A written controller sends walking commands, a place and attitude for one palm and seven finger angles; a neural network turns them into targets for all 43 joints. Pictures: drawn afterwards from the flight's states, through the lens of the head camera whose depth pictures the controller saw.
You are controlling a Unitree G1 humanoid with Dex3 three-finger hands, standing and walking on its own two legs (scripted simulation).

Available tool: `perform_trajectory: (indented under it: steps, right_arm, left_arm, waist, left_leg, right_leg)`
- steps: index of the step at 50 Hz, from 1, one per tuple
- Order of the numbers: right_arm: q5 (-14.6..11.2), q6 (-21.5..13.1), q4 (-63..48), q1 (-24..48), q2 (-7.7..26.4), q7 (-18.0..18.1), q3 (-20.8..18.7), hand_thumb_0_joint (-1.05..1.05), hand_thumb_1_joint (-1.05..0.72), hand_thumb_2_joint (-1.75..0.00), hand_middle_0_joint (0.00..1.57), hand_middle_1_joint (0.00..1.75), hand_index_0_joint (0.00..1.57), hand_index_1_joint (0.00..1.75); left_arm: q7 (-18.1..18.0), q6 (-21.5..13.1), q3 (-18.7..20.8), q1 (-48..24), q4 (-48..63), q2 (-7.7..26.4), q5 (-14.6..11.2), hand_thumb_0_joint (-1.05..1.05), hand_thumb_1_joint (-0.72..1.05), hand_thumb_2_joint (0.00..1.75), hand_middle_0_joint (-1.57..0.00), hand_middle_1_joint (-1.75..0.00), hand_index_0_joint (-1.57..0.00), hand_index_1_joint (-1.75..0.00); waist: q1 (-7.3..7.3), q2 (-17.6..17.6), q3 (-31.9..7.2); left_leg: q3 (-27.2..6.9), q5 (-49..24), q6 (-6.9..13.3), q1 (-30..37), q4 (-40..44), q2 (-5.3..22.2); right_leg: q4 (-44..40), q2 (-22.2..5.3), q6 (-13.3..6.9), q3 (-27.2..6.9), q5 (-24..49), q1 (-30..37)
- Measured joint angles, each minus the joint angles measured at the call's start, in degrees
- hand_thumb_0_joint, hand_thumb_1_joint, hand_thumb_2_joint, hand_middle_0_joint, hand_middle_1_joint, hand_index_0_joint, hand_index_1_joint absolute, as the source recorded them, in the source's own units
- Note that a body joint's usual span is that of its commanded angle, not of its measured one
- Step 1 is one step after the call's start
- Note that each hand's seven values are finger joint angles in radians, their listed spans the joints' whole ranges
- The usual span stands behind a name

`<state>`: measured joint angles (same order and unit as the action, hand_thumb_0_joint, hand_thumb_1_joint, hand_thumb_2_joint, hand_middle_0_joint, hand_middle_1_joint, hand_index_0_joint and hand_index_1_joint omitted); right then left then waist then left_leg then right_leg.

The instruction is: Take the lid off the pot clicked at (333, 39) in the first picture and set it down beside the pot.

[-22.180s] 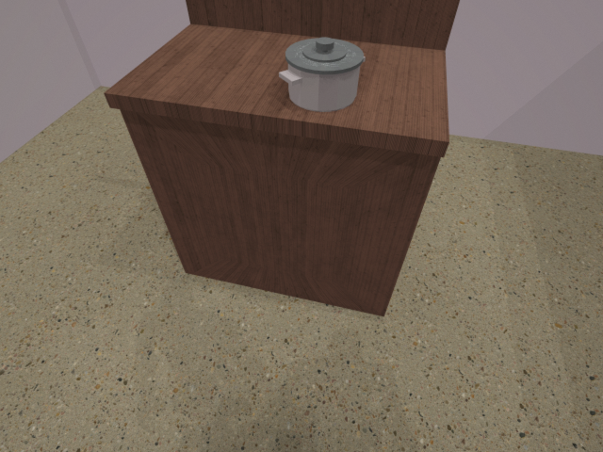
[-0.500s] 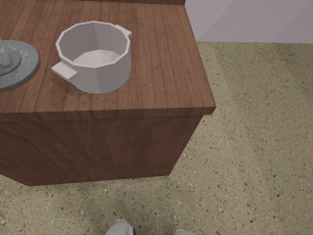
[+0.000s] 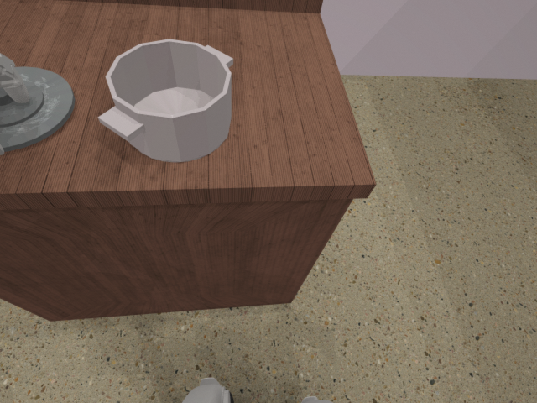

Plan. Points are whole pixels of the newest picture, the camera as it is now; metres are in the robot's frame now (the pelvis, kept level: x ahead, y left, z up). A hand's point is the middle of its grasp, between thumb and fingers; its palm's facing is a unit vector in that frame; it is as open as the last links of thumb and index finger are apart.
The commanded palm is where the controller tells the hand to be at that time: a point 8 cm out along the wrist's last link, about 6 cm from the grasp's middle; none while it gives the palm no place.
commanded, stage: raise the empty hand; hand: left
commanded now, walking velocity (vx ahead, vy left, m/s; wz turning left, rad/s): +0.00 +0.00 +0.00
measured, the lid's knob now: out of the picture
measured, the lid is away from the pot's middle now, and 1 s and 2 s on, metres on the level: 0.25 0.25 0.25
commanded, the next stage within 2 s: draw the hand back to the body in 1.20 s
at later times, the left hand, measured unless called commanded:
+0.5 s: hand out of the picture +0.47 +0.36 +0.19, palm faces -0.34 -0.13 -0.93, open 11.0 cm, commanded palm +0.50 +0.35 +0.26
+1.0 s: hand out of the picture +0.48 +0.36 +0.24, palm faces -0.29 -0.15 -0.95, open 11.0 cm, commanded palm +0.50 +0.35 +0.32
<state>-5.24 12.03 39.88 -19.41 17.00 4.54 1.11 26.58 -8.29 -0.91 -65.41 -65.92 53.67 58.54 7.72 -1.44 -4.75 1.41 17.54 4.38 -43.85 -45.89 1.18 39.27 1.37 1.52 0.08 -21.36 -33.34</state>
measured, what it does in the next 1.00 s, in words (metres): stands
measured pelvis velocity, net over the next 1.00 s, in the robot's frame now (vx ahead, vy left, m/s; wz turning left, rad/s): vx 0.01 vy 0.00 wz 0.02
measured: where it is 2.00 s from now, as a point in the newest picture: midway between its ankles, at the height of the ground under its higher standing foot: outside the picture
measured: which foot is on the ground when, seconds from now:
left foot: down 0.00-1.00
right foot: down 0.00-1.00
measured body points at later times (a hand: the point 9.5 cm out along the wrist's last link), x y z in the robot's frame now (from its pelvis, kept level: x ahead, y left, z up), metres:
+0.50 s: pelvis +0.00 +0.01 +0.01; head +0.08 +0.03 +0.45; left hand +0.48 +0.36 +0.24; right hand +0.02 -0.28 -0.10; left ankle +0.04 +0.07 -0.71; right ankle -0.03 -0.16 -0.71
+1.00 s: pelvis +0.01 +0.00 +0.01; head +0.09 +0.03 +0.46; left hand +0.49 +0.37 +0.29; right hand +0.03 -0.28 -0.10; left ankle +0.04 +0.07 -0.71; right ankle -0.03 -0.16 -0.71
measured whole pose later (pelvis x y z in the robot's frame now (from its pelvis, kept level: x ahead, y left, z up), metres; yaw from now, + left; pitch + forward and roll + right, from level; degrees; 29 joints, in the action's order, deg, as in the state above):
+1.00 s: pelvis +0.01 +0.00 +0.01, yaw +1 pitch +13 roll -4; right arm -5.7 10.6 41.1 -19.2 17.4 3.6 1.6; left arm 31.1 -0.1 -7.0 -78.0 -67.3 54.9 58.7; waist 7.3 -1.6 -4.2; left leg 1.4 15.7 4.5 -36.4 -39.0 -0.2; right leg 31.9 0.2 1.4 0.0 -19.3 -25.6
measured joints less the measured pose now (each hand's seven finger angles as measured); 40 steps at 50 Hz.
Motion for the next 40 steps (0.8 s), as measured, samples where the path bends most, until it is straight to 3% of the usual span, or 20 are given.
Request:
perform_trajectory:
  steps: [22,40]
  right_arm:
    - [-0.26,-1.31,0.89,0.29,0.01,-0.13,0.29,0.01,-0.9,-0.9,0.2,0.3,0.2,0.3]
    - [-0.38,-1.55,1.0,-0.04,0.25,-0.54,0.55,0.01,-0.9,-0.9,0.2,0.3,0.2,0.3]
  left_arm:
    - [2.11,4.15,-5.5,-6.39,-0.55,-1.26,-1.19,0.0,-0.06,0.76,-0.41,-0.77,-0.41,-0.77]
    - [3.34,6.46,-5.67,-10.53,-1.76,0.01,-0.22,0.0,-0.06,0.76,-0.42,-0.77,-0.41,-0.77]
  waist:
    - [-1.03,-0.13,0.17]
    - [-0.54,-0.18,0.43]
  left_leg:
    - [-0.14,-1.04,0.46,3.51,2.87,-1.04]
    - [0.13,-1.61,0.4,6.22,5.47,-1.35]
  right_leg:
    - [-3.1,-0.82,-0.67,0.21,0.93,3.79]
    - [-5.78,-1.12,-0.36,-0.15,1.67,6.42]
